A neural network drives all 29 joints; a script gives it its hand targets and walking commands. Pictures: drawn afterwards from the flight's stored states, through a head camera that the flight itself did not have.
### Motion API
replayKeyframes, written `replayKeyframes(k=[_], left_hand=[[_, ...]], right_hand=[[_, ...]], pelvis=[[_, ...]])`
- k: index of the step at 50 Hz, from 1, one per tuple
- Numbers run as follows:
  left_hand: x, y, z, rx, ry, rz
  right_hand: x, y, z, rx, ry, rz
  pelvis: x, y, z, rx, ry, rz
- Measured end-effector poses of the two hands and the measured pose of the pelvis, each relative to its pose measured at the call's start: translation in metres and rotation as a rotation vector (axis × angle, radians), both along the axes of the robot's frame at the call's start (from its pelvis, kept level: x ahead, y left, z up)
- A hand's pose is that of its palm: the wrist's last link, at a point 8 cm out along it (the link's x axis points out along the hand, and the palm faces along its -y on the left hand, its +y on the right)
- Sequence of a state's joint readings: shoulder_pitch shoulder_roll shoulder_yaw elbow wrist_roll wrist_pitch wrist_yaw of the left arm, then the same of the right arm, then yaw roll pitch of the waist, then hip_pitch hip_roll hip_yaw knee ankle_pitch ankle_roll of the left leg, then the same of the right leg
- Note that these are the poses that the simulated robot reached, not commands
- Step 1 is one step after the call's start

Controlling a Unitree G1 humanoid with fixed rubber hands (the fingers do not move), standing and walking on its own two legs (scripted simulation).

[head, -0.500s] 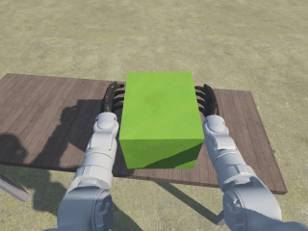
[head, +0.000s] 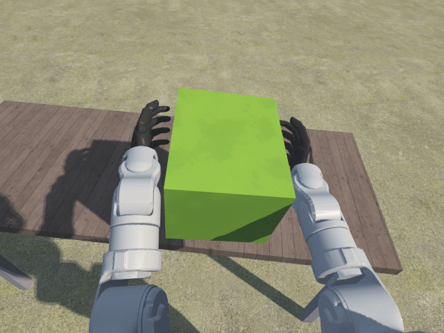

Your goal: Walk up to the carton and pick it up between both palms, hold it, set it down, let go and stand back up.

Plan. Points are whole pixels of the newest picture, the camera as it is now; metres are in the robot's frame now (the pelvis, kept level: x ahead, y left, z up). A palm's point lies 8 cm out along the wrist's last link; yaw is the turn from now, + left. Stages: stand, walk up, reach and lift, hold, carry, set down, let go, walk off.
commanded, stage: reach and lift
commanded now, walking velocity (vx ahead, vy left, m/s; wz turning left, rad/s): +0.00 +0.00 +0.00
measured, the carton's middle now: (222, 165) +0.38 -0.02 +0.11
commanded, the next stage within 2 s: hold in 0.90 s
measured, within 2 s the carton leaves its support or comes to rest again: neither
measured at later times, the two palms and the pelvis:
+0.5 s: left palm (143, 140) +0.38 +0.11 +0.17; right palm (300, 157) +0.36 -0.16 +0.14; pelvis +0.01 +0.00 +0.00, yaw +0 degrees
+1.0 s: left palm (140, 134) +0.38 +0.11 +0.19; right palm (300, 154) +0.36 -0.16 +0.15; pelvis +0.00 +0.00 +0.00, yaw +0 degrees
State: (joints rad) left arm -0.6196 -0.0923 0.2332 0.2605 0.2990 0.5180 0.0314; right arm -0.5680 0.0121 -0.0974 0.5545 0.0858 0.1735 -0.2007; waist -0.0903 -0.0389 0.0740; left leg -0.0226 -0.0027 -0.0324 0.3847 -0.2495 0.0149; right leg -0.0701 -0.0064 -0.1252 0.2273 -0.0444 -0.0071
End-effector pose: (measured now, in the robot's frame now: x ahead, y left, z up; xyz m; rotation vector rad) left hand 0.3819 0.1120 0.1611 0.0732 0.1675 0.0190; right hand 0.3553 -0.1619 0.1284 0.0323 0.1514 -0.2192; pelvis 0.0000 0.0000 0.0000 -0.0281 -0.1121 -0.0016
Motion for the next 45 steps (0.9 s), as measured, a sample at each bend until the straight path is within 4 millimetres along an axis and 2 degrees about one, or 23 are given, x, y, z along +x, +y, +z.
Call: replayKeyframes(k=[13, 31, 45], left_hand=[[0.001, -0.003, 0.013, 0.005, -0.001, 0.001], [0.0, 0.002, 0.013, 0.002, -0.014, -0.003], [-0.001, 0.002, 0.024, 0.011, -0.021, -0.001]], right_hand=[[0.001, -0.002, 0.003, 0.013, -0.007, 0.002], [0.002, 0.001, 0.008, 0.0, -0.024, 0.007], [0.001, 0.003, 0.014, 0.011, -0.035, 0.005]], pelvis=[[0.0, -0.002, 0.0, 0.004, -0.022, -0.007], [0.005, -0.002, 0.0, -0.002, -0.036, 0.002], [0.004, 0.001, 0.0, -0.003, -0.047, 0.0]])
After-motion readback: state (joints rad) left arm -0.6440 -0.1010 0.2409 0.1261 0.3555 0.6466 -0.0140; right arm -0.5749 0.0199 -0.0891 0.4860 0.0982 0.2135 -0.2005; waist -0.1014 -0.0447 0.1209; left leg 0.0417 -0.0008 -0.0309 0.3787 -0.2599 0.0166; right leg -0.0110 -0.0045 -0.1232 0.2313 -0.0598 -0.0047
